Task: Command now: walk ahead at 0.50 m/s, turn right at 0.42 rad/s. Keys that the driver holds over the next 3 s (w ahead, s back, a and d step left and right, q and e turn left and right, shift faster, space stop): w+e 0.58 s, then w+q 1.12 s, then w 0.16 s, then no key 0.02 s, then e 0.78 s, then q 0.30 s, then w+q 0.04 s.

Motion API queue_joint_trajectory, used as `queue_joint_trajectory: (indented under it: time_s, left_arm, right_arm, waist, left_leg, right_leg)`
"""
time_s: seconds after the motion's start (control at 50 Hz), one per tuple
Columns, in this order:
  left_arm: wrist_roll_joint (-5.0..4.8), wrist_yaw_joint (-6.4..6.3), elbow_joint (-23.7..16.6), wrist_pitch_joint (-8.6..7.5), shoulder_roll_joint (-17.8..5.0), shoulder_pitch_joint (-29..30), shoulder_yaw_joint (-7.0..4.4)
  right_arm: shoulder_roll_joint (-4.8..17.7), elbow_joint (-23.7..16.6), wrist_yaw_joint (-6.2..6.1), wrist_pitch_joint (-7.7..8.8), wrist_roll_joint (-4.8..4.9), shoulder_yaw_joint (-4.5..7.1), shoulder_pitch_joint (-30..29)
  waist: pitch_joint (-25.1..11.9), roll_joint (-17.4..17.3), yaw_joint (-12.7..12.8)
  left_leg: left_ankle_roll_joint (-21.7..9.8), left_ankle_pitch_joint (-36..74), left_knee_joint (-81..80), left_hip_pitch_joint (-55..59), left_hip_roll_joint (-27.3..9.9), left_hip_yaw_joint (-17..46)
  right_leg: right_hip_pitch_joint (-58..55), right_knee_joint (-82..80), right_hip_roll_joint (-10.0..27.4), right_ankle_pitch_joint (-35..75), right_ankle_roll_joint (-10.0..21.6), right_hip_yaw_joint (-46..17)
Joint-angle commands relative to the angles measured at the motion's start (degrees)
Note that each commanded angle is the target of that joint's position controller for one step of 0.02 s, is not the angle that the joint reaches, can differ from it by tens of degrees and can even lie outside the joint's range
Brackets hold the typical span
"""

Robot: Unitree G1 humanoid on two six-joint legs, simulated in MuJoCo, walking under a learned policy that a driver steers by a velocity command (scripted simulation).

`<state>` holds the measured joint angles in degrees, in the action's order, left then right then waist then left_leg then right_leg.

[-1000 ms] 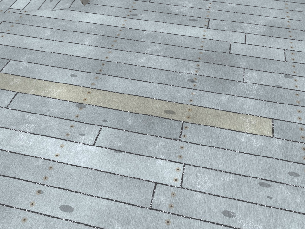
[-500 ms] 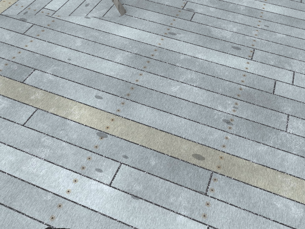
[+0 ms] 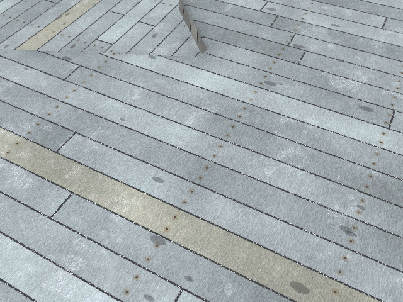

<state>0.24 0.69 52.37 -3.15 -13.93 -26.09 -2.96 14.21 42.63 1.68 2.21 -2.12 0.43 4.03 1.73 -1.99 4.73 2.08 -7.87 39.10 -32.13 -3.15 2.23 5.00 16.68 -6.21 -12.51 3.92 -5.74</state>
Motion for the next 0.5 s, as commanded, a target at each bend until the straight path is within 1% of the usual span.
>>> queue_joint_trajectory:
  time_s: [0.02, 0.04, 0.06, 0.08, 0.1, 0.12, 0.14, 0.16, 0.18, 0.2, 0.22, 0.24, 0.26, 0.3, 0.34, 0.36, 0.38, 0.4, 0.44, 0.46, 0.5]
  left_arm:
    - [0.29, -0.26, -3.2, -0.59, -10.1, -0.4, -2.52]
    - [0.43, -0.39, -3.4, -0.45, -10.4, 0.0, -2.71]
    - [0.53, -0.55, -3.8, -0.31, -10.8, 0.8, -2.92]
    - [0.50, -0.67, -4.1, -0.19, -11.1, 1.9, -3.12]
    - [0.28, -0.63, -4.5, -0.27, -11.1, 2.8, -3.14]
    - [-0.28, -0.32, -5.3, -0.74, -9.2, 3.4, -2.69]
    - [-1.77, -0.27, -7.5, -1.03, -3.9, 1.5, -1.48]
    - [-0.82, -0.57, -8.2, -0.28, -5.8, -0.7, -1.66]
    - [0.53, -0.68, -6.4, 0.74, -8.0, 0.4, -2.14]
    - [0.97, 0.05, -6.4, 0.94, -7.3, 3.1, -2.16]
    - [1.07, 0.55, -6.6, 1.26, -6.2, 4.3, -2.06]
    - [1.71, 1.01, -6.9, 1.86, -6.0, 5.2, -2.13]
    - [1.98, 1.42, -7.0, 2.38, -5.6, 5.4, -2.03]
    - [1.84, 2.03, -8.2, 2.96, -5.1, 7.8, -1.90]
    - [1.90, 2.64, -9.7, 3.24, -4.8, 11.4, -1.72]
    - [1.95, 2.84, -10.3, 3.28, -4.7, 13.3, -1.65]
    - [1.92, 3.06, -11.2, 3.31, -4.3, 15.2, -1.37]
    - [1.83, 3.27, -11.9, 3.29, -4.2, 17.2, -1.17]
    - [1.66, 3.77, -13.1, 3.09, -3.5, 21.0, -0.57]
    - [1.67, 4.03, -13.9, 2.98, -3.1, 23.1, -0.24]
    - [1.82, 4.40, -15.4, 2.90, -3.1, 26.6, 0.10]
  right_arm:
    - [4.5, -5.3, -0.43, 1.09, 0.66, 0.78, -5.4]
    - [4.9, -5.5, -0.58, 1.33, 0.75, 0.89, -5.1]
    - [5.5, -5.3, -0.77, 1.60, 0.79, 1.10, -3.6]
    - [6.0, -4.5, -1.02, 1.93, 0.81, 1.39, -0.7]
    - [7.0, -3.0, -1.56, 2.47, 0.57, 1.92, 4.4]
    - [10.5, -1.8, -2.43, 3.26, -0.35, 3.00, 11.0]
    - [15.9, -1.8, -3.28, 2.95, -1.48, 4.32, 17.9]
    - [16.4, -0.9, -3.31, 1.70, -0.70, 5.01, 17.2]
    - [10.9, -2.0, -3.00, 1.35, -0.37, 3.85, 13.2]
    - [7.2, -2.4, -2.70, 1.57, 0.10, 2.96, 10.1]
    - [5.6, -2.1, -2.56, 1.91, 0.08, 2.48, 9.0]
    - [5.0, -1.5, -2.64, 2.36, 0.29, 2.27, 9.4]
    - [5.4, -0.9, -2.54, 2.87, 0.43, 2.42, 10.2]
    - [5.7, 0.2, -2.28, 3.77, 0.95, 2.75, 11.9]
    - [6.2, 1.1, -2.18, 4.10, 1.14, 3.06, 13.4]
    - [6.0, 1.7, -2.17, 4.05, 1.16, 3.08, 14.5]
    - [6.4, 2.1, -2.12, 3.97, 1.09, 3.24, 14.9]
    - [6.3, 2.6, -2.07, 3.89, 1.03, 3.27, 15.2]
    - [6.2, 3.2, -1.97, 3.79, 0.93, 3.29, 15.8]
    - [6.8, 3.6, -2.03, 3.75, 0.96, 3.44, 16.3]
    - [7.9, 4.5, -2.25, 3.54, 0.99, 3.78, 18.0]
  waist:
    - [-0.2, 6.7, -1.1]
    - [-0.4, 6.9, -1.6]
    - [-0.7, 7.0, -2.6]
    - [-1.4, 6.9, -4.2]
    - [-3.2, 5.2, -6.7]
    - [-7.9, 0.4, -9.7]
    - [-15.8, -9.5, -11.3]
    - [-15.3, -14.2, -8.9]
    - [-7.5, -4.9, -7.1]
    - [-3.0, -1.4, -6.4]
    - [-1.0, -2.2, -5.5]
    - [0.1, -3.8, -4.9]
    - [-0.2, -5.0, -4.7]
    - [-0.8, -4.0, -4.4]
    - [-0.6, -3.2, -4.6]
    - [-0.1, -2.4, -5.0]
    - [0.2, -3.2, -5.1]
    - [0.9, -2.9, -5.4]
    - [1.8, -2.8, -6.1]
    - [2.2, -3.0, -6.5]
    - [3.1, -2.8, -7.4]
  left_leg:
    - [0.1, 2.2, -3.9, 4.5, 2.7, -2.0]
    - [-0.3, 1.0, -5.4, 6.5, 3.0, -1.6]
    - [-0.7, -0.3, -7.4, 9.7, 3.4, -1.2]
    - [-1.3, -1.3, -10.0, 14.6, 4.1, -1.4]
    - [-2.4, -1.1, -13.8, 22.6, 4.4, -1.3]
    - [-4.7, -5.3, -16.7, 32.8, -2.4, 5.3]
    - [-8.8, -16.6, -20.0, 47.3, -17.5, 22.5]
    - [-13.1, -24.3, -25.7, 45.3, -22.9, 38.9]
    - [-12.8, -28.2, -26.0, 38.3, -20.3, 33.4]
    - [-11.8, -21.8, -26.8, 32.7, -17.1, 25.6]
    - [-10.6, -13.2, -28.0, 29.2, -14.7, 18.6]
    - [-10.0, -7.6, -28.7, 27.3, -12.7, 13.5]
    - [-9.7, -3.0, -28.9, 26.5, -11.8, 10.4]
    - [-10.3, 4.3, -29.6, 27.3, -11.7, 6.4]
    - [-10.9, 9.0, -30.1, 28.8, -12.2, 3.0]
    - [-10.7, 12.0, -30.1, 29.6, -11.6, 0.7]
    - [-11.1, 12.2, -30.4, 29.6, -11.9, -0.6]
    - [-11.0, 13.0, -30.7, 29.5, -11.4, -2.4]
    - [-10.0, 14.2, -30.4, 28.9, -10.1, -6.4]
    - [-9.8, 14.3, -30.5, 28.7, -10.2, -7.7]
    - [-9.3, 15.9, -30.1, 30.2, -11.1, -9.5]
  right_leg:
    - [3.0, -2.2, 13.9, 17.7, 7.8, -12.7]
    - [3.0, -0.8, 14.2, 18.3, 7.2, -13.7]
    - [3.5, 0.8, 14.3, 18.1, 6.4, -14.7]
    - [4.7, 3.1, 13.9, 18.0, 5.6, -15.4]
    - [7.0, 8.5, 11.7, 18.6, 4.3, -14.6]
    - [11.3, 19.8, 7.8, 14.6, 2.6, -11.2]
    - [23.0, 35.8, 1.7, -5.2, 0.2, -2.8]
    - [32.3, 44.4, 0.2, -19.3, 0.2, 1.4]
    - [33.9, 49.0, 4.8, -15.3, 0.7, -0.2]
    - [33.2, 48.7, 6.4, -10.9, 0.4, 0.2]
    - [31.6, 47.3, 7.9, -8.3, -0.1, 0.8]
    - [31.0, 46.6, 8.8, -7.1, -0.6, 1.5]
    - [30.3, 46.9, 9.0, -5.7, -1.1, 2.1]
    - [31.8, 47.4, 9.2, -2.8, -1.7, 2.4]
    - [35.1, 46.4, 9.9, 0.3, -2.3, 2.6]
    - [36.6, 45.6, 9.9, 1.8, -2.6, 2.9]
    - [37.3, 43.2, 10.2, 3.3, -2.9, 3.3]
    - [37.4, 40.6, 10.3, 5.3, -3.1, 3.8]
    - [35.1, 33.7, 10.0, 9.5, -2.8, 5.8]
    - [33.5, 30.2, 10.0, 10.8, -2.4, 6.9]
    - [31.6, 25.2, 9.6, 10.3, -1.1, 9.2]
